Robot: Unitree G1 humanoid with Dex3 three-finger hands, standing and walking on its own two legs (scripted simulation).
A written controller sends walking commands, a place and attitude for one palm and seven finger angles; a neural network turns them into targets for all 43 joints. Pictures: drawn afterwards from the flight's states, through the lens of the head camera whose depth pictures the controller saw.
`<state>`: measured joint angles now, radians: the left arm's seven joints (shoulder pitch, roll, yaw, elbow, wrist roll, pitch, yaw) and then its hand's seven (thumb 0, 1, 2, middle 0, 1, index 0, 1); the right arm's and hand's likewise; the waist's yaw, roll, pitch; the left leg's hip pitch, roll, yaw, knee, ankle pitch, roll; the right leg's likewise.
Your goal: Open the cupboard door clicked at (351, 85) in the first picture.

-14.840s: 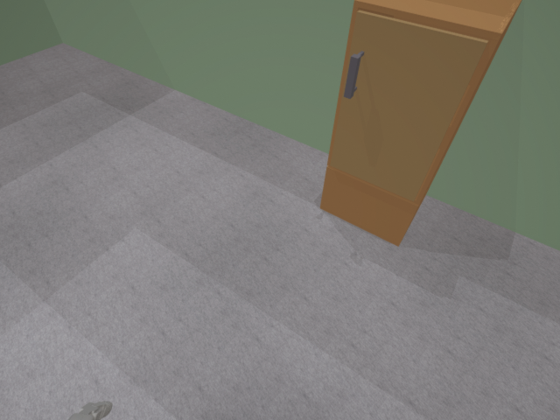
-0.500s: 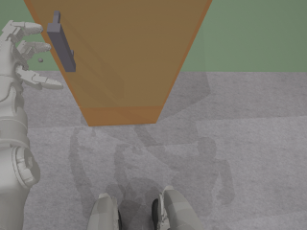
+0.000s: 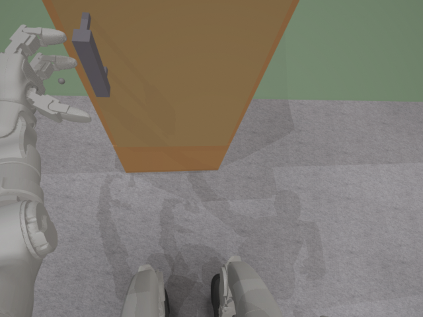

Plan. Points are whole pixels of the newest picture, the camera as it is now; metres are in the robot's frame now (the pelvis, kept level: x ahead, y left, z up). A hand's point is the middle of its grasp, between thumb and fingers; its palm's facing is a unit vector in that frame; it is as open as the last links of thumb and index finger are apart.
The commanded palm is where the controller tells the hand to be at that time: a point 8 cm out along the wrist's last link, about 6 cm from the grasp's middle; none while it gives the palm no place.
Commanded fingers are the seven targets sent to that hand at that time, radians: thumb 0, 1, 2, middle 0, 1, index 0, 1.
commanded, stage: slide the fingers in behind the handle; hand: left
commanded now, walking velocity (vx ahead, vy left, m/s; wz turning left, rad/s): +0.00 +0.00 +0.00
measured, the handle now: (95, 58) +0.56 +0.17 +0.06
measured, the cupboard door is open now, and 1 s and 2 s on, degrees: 0 0 0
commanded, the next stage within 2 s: close the thumb around the handle in 1.56 s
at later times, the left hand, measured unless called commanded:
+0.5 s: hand (80, 82) +0.51 +0.19 +0.05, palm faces -0.02 -1.00 -0.01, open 14.0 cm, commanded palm +0.49 +0.23 +0.06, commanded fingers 0.00 -0.50 0.30 -0.30 -1.20 -0.30 -1.20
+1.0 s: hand (102, 82) +0.51 +0.16 +0.06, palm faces -0.01 -1.00 -0.04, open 13.9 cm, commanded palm +0.49 +0.19 +0.06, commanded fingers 0.00 -0.50 0.30 -0.30 -1.20 -0.30 -1.20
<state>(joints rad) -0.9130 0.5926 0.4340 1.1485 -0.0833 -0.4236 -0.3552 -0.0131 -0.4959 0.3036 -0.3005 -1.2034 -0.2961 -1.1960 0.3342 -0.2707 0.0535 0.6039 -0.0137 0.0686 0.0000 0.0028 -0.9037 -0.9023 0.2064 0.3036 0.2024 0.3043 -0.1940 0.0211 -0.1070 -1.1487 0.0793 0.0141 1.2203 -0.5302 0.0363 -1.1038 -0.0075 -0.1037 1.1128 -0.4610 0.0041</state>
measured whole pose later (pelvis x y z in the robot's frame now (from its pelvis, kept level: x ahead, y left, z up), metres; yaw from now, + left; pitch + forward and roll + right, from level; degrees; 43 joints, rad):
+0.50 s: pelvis +0.01 +0.00 +0.01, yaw +0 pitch +25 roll -4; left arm -0.88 0.51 0.40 1.14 -0.08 -0.43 -0.28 -0.01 -0.50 0.30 -0.30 -1.20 -0.30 -1.20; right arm 0.36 -0.26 0.05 0.61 -0.02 0.08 0.02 0.00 -0.90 -0.90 0.21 0.30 0.20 0.30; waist -0.19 0.02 -0.11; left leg -1.11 0.08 0.02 1.19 -0.53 0.03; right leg -1.07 -0.01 -0.09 1.10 -0.46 0.00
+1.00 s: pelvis +0.00 -0.01 +0.00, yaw +1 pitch +25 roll -3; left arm -0.89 0.44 0.35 1.13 -0.06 -0.46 -0.19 -0.01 -0.49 0.30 -0.30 -1.20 -0.31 -1.21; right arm 0.36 -0.25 0.04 0.61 -0.03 0.07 0.03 0.00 -0.90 -0.90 0.21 0.30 0.20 0.30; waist -0.18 0.03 -0.12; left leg -1.11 0.07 0.02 1.20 -0.53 0.02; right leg -1.09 -0.01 -0.09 1.12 -0.47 -0.01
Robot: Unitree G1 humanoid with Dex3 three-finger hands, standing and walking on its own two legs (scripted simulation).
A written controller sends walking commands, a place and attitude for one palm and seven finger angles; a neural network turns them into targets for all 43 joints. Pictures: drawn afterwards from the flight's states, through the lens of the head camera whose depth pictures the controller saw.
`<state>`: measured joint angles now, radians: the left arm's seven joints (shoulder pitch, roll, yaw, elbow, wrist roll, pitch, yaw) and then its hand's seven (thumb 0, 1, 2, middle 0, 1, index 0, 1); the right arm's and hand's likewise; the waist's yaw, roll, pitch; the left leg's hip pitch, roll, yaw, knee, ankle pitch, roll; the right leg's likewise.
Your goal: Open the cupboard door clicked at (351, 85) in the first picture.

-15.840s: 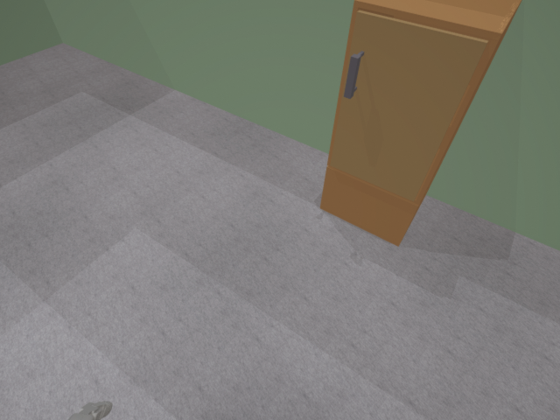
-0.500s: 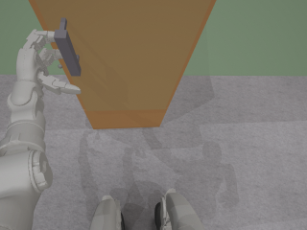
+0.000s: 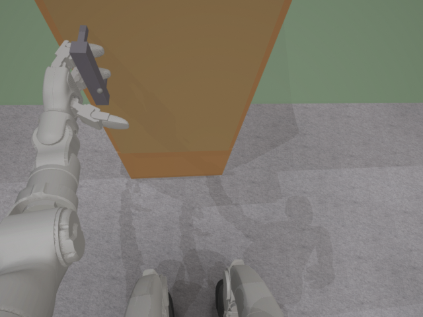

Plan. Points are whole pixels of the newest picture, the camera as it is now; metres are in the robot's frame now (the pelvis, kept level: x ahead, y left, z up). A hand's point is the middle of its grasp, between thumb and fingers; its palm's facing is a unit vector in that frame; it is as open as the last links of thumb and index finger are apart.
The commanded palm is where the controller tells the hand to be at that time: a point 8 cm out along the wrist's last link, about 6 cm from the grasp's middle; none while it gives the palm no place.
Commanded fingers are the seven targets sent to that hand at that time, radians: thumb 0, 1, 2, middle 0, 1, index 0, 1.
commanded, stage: slide the fingers in behind the handle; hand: left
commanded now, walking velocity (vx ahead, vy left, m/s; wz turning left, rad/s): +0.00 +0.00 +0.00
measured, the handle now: (93, 68) +0.56 +0.17 +0.06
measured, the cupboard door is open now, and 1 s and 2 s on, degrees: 0 0 19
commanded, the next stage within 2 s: close the thumb around the handle in 0.56 s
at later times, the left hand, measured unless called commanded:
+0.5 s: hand (105, 92) +0.51 +0.15 +0.05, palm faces -0.02 -1.00 -0.02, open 14.0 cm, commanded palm +0.49 +0.19 +0.06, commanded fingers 0.00 -0.50 0.30 -0.30 -1.20 -0.30 -1.20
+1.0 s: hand (104, 91) +0.51 +0.15 +0.05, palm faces -0.02 -1.00 -0.02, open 10.7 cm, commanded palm +0.49 +0.19 +0.06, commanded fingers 0.00 0.51 0.73 -0.37 -1.31 -0.37 -1.31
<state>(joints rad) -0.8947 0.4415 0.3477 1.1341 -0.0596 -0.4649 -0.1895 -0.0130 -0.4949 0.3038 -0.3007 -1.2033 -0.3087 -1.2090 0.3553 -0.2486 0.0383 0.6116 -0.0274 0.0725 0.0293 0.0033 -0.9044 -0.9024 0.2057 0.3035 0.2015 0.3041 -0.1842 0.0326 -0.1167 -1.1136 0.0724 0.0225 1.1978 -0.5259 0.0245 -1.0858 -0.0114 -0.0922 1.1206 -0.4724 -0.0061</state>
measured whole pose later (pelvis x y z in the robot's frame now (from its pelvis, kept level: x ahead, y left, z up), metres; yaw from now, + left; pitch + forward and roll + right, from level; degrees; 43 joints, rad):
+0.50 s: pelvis +0.00 +0.00 +0.00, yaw +0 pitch +25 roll -3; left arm -0.89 0.41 0.33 1.14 -0.07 -0.47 -0.17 -0.01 -0.50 0.30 -0.30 -1.20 -0.29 -1.20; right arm 0.36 -0.25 0.03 0.62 -0.03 0.07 0.03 0.00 -0.90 -0.90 0.21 0.30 0.20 0.30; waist -0.18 0.03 -0.12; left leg -1.10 0.07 0.02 1.19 -0.52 0.02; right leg -1.08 -0.01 -0.09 1.12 -0.47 -0.01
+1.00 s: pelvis +0.00 +0.00 +0.00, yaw +0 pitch +25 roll -3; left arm -0.89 0.41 0.33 1.13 -0.07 -0.48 -0.16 -0.01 0.00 0.52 -0.34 -1.26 -0.33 -1.25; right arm 0.35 -0.25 0.03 0.62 -0.03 0.07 0.03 0.00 -0.90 -0.90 0.21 0.30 0.20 0.30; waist -0.18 0.03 -0.12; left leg -1.11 0.07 0.03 1.20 -0.53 0.03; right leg -1.08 -0.01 -0.08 1.12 -0.48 0.00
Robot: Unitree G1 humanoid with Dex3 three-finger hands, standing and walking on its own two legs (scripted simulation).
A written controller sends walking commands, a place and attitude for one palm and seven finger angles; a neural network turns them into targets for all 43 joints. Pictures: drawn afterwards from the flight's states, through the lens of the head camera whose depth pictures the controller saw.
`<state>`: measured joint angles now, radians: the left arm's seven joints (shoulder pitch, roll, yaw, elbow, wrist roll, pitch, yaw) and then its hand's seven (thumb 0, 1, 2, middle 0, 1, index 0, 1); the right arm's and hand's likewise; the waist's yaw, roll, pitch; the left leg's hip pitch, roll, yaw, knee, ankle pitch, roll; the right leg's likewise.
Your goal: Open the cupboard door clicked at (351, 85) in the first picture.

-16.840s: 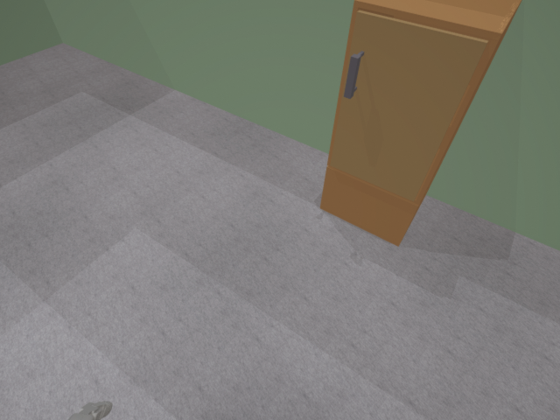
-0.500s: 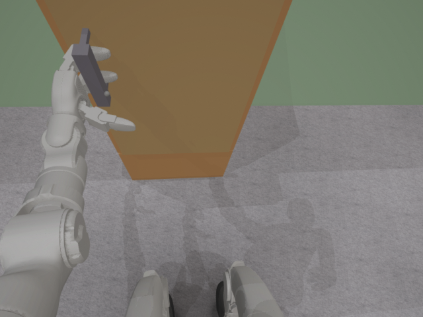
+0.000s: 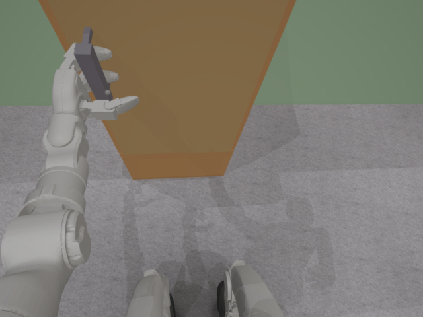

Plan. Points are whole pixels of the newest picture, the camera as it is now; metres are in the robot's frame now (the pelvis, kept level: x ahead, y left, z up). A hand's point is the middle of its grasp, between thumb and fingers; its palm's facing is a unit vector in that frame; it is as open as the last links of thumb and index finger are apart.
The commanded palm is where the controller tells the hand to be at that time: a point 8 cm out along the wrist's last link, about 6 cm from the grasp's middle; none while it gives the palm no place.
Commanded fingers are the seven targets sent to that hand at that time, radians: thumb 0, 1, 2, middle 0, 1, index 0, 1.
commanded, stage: close the thumb around the handle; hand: left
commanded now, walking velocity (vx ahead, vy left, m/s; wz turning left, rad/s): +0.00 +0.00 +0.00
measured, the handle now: (97, 69) +0.56 +0.17 +0.06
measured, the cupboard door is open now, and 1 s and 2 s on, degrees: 0 19 45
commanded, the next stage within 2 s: pull the door open along its arc in 0.36 s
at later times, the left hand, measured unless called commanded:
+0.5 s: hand (109, 92) +0.51 +0.15 +0.05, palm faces -0.01 -1.00 -0.02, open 5.8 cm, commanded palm +0.48 +0.19 +0.06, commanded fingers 0.00 0.90 0.90 -0.40 -1.35 -0.40 -1.35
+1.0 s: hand (124, 146) +0.40 +0.12 +0.06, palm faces +0.05 -1.00 +0.06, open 6.2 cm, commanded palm +0.35 +0.18 +0.06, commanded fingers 0.00 0.90 0.90 -0.40 -1.35 -0.40 -1.35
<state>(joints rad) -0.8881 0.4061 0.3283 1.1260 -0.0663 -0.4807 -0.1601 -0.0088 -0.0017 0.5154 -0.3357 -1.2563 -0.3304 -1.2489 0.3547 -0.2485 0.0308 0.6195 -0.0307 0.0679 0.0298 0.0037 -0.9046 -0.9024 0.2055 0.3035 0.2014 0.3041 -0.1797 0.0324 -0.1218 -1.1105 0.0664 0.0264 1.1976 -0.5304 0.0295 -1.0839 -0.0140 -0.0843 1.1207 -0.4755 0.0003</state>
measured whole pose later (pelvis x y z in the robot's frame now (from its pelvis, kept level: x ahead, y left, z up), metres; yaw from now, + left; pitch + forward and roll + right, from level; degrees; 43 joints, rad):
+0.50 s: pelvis +0.00 +0.00 +0.00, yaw +0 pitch +25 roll -3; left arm -0.89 0.40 0.32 1.14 -0.07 -0.48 -0.14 0.01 0.72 0.82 -0.37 -1.35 -0.35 -1.34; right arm 0.35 -0.25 0.03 0.62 -0.03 0.07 0.03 0.00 -0.90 -0.90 0.21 0.30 0.20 0.30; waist -0.18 0.03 -0.12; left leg -1.10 0.07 0.02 1.19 -0.53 0.03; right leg -1.08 -0.01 -0.09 1.12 -0.48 0.00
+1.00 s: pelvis +0.02 -0.01 +0.03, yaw +0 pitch +20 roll -2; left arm -0.27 0.11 0.14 0.53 -0.14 -0.45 -0.01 0.02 0.66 0.71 -0.35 -1.34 -0.36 -1.33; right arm 0.30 -0.23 0.00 0.54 0.00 0.06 0.06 0.01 -0.91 -0.90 0.20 0.30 0.20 0.30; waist -0.08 0.02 -0.16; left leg -0.89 0.06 0.06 1.06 -0.52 0.02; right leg -0.90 -0.01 -0.05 1.02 -0.47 0.00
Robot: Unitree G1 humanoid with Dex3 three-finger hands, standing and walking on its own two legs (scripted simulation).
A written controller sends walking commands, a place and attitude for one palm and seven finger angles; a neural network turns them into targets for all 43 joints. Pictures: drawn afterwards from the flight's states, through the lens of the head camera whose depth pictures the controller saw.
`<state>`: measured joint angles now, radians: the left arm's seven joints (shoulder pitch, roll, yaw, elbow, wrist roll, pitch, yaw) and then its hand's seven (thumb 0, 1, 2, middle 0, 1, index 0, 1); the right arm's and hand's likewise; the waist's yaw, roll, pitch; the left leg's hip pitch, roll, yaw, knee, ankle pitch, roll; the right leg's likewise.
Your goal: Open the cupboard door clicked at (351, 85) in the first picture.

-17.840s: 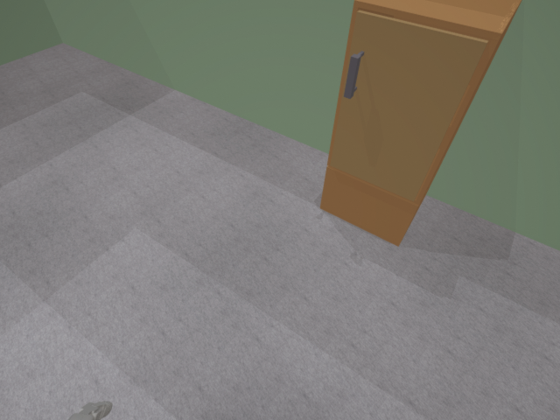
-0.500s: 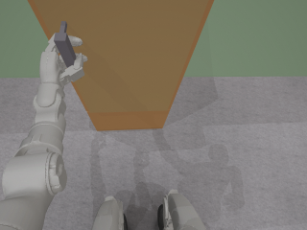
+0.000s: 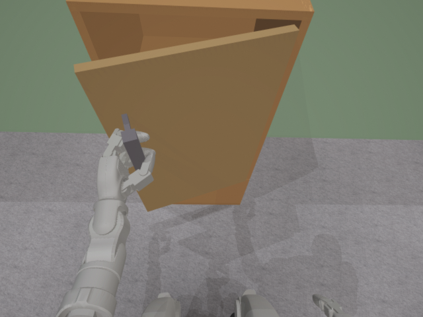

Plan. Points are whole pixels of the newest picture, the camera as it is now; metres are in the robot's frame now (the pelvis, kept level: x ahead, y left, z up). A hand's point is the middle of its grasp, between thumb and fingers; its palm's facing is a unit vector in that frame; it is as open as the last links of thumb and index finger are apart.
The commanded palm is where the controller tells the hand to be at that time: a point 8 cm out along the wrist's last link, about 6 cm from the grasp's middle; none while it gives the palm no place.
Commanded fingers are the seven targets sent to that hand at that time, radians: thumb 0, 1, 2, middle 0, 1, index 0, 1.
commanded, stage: pull the door open along its arc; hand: left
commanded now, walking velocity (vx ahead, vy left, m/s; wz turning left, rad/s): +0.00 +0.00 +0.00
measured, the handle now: (134, 147) +0.43 +0.15 +0.03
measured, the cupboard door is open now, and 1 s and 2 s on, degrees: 19 45 50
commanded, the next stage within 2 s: open thumb and fingers to let go in 0.56 s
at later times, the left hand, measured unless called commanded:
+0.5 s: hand (192, 217) +0.29 +0.04 +0.03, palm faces +0.36 -0.93 -0.01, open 6.2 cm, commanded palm +0.22 +0.07 +0.03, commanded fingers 0.00 0.90 0.90 -0.40 -1.35 -0.40 -1.35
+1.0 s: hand (199, 223) +0.28 +0.02 +0.03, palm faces +0.36 -0.93 -0.03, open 8.7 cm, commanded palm +0.23 +0.06 +0.03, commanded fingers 0.00 -0.36 0.36 -0.31 -1.22 -0.31 -1.22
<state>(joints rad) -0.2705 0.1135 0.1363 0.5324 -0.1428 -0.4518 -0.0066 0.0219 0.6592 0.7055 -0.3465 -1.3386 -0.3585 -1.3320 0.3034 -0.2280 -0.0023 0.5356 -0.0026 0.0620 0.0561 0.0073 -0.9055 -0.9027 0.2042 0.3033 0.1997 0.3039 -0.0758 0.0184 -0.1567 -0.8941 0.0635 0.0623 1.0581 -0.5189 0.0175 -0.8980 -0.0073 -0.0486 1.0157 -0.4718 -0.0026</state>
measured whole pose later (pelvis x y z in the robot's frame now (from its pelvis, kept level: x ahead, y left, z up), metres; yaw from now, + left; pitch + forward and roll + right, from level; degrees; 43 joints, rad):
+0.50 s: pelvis -0.01 -0.04 +0.00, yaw +4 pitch +16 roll +1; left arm 0.08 -0.10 -0.22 0.25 0.12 -0.38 0.54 0.03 0.66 0.73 -0.31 -1.31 -0.35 -1.34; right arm 0.20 -0.16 0.01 0.57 -0.08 -0.01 0.04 0.01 -0.90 -0.90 0.20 0.30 0.20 0.30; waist -0.02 0.02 -0.16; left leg -0.82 0.05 0.00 1.05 -0.50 -0.04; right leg -0.83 -0.02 -0.11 1.06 -0.52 -0.06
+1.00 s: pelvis -0.01 -0.06 -0.01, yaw +5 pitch +16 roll +1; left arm 0.09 -0.10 -0.24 0.23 0.11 -0.36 0.54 0.01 0.25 0.62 -0.35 -1.28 -0.38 -1.28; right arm 0.18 -0.18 0.00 0.58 -0.08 -0.06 0.02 0.01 -0.91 -0.90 0.20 0.30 0.20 0.30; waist -0.02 0.03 -0.16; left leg -0.86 0.04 -0.03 1.07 -0.49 -0.05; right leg -0.86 -0.03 -0.13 1.10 -0.53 -0.08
